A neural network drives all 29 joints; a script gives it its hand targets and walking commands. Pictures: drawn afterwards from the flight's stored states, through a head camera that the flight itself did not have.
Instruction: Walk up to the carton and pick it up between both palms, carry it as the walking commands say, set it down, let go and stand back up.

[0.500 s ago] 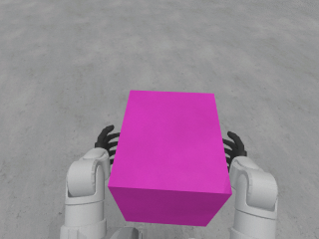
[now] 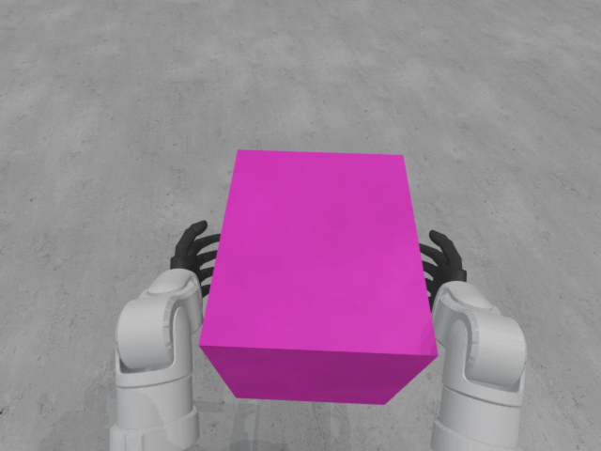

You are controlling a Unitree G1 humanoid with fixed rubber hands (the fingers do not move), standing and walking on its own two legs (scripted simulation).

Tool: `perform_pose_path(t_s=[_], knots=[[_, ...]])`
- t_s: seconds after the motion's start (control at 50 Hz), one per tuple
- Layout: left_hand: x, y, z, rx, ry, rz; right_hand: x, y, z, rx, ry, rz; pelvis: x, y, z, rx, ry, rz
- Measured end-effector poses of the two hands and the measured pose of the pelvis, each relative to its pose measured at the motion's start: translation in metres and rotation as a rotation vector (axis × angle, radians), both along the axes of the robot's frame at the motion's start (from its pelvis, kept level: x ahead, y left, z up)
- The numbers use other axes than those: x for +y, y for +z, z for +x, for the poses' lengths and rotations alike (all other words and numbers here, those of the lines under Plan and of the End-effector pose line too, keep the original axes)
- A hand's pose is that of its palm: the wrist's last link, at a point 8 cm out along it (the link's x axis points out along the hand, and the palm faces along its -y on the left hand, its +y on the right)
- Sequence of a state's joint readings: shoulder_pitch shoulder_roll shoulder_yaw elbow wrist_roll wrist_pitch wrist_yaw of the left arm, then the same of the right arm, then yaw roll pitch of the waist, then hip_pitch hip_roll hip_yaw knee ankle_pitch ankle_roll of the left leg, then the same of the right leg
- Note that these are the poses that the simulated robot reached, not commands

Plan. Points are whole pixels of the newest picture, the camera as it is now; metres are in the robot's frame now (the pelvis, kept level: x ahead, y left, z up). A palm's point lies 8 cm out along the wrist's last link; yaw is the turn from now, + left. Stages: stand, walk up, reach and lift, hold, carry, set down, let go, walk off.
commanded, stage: carry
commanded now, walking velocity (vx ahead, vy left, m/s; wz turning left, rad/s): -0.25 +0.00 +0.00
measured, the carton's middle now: (314, 283) +0.32 +0.01 +0.03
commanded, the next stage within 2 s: none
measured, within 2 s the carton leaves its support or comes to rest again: neither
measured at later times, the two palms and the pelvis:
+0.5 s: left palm out of the picture +0.07 +0.17 +0.07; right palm out of the picture +0.08 -0.14 +0.08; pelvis -0.20 +0.01 -0.01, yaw +1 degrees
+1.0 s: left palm out of the picture -0.14 +0.12 +0.08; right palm out of the picture -0.18 -0.18 +0.06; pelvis -0.42 +0.00 +0.00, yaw -1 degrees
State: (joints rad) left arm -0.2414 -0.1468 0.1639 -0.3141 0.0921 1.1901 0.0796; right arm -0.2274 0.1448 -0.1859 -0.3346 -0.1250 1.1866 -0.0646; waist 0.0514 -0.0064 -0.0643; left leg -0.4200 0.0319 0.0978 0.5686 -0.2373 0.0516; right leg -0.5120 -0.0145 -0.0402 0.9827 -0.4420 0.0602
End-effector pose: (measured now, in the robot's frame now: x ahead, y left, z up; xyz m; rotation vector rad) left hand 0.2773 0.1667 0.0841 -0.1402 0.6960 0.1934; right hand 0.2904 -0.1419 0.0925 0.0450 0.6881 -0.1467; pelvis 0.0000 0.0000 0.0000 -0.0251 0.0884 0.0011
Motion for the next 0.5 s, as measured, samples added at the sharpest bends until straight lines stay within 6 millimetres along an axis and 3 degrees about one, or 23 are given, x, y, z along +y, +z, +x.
perform_pose_path(t_s=[0.08,0.16,0.22,0.28,0.4,0.5], knots=[[-0.02,-0.009,-0.025,0.034,-0.038,0.036,-0.021,-0.019,-0.036,0.035,-0.03,0.027,-0.008,-0.006,-0.029,0.004,-0.009,0.018],[-0.042,-0.02,-0.058,0.11,-0.103,0.09,-0.042,-0.045,-0.088,0.111,-0.077,0.062,-0.015,-0.006,-0.06,-0.017,-0.009,0.013],[-0.053,-0.021,-0.083,0.135,-0.135,0.087,-0.052,-0.043,-0.122,0.135,-0.105,0.05,-0.017,0.001,-0.083,-0.026,-0.009,0.054],[-0.056,-0.01,-0.102,0.085,-0.15,0.089,-0.055,-0.03,-0.143,0.085,-0.127,0.059,-0.015,0.003,-0.107,-0.023,-0.011,0.071],[-0.035,0.008,-0.145,-0.021,-0.112,0.08,-0.035,-0.008,-0.173,-0.021,-0.099,0.056,-0.003,-0.001,-0.153,0.001,0.0,0.067],[0.003,-0.009,-0.203,0.001,-0.041,0.025,0.002,-0.012,-0.213,0.003,-0.021,-0.01,0.012,-0.009,-0.198,-0.024,0.015,0.067]])
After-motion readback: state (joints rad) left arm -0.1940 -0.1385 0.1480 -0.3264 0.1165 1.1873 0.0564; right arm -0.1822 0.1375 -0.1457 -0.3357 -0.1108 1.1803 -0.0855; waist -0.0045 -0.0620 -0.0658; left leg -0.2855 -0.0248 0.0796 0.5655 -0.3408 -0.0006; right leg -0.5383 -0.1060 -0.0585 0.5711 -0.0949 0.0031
